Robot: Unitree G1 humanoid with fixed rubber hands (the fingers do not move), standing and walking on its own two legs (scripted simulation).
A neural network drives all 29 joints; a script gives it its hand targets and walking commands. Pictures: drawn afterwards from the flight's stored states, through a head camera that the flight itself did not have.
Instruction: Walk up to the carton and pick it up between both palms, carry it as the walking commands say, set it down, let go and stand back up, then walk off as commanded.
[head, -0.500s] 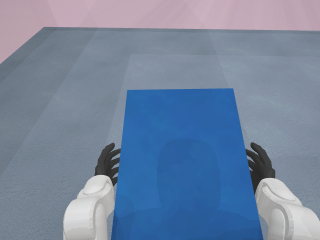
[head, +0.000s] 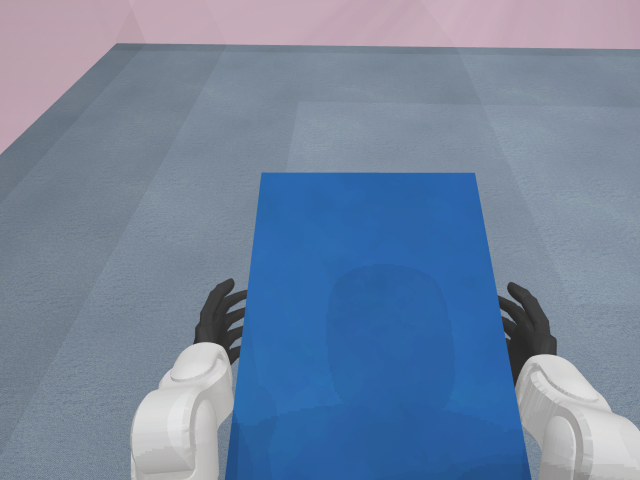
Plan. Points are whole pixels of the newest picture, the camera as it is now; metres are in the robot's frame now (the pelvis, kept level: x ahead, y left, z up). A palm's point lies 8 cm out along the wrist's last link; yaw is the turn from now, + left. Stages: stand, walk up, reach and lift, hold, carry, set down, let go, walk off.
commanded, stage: carry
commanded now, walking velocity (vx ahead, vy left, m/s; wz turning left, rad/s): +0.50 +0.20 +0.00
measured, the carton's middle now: (362, 334) +0.30 +0.00 +0.04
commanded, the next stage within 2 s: none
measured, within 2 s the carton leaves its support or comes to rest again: neither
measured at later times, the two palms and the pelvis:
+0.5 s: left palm (193, 214) +0.46 +0.25 +0.08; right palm (417, 224) +0.45 -0.08 +0.08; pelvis +0.22 +0.10 +0.01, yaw -1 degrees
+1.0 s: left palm (188, 111) +0.72 +0.32 +0.10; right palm (359, 127) +0.70 +0.00 +0.08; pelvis +0.47 +0.18 +0.01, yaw -2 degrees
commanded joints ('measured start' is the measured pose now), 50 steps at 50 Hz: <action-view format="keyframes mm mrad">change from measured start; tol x64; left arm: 1 -438 -766 -730 -256 -276 0 -123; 50 -307 -741 -644 -129 -264 -48 -154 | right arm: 1 -406 678 698 -134 230 1 80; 50 -446 752 848 -197 248 -25 44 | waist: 1 -9 375 -272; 50 15 -281 -479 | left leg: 1 546 248 -500 -528 -55 95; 20 646 73 44 -180 1603 -12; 22 158 47 148 255 1347 -128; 24 -449 -59 -174 964 -267 -99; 42 854 258 -255 -267 1158 234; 48 529 146 66 -85 1116 108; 50 33 4 148 199 206 5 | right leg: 1 -450 158 2 546 -232 -49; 17 -402 200 -37 155 44 -129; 23 883 -366 623 -172 719 -518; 42 -599 127 61 487 -181 -101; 47 -145 194 -2 -156 115 -112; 50 631 -199 317 -145 1454 -277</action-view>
